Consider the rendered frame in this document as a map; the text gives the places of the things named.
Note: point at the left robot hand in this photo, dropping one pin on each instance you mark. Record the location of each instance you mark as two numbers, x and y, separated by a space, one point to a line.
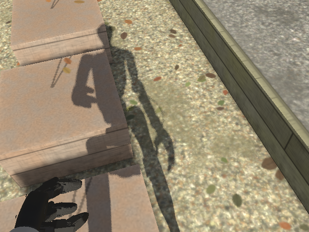
36 212

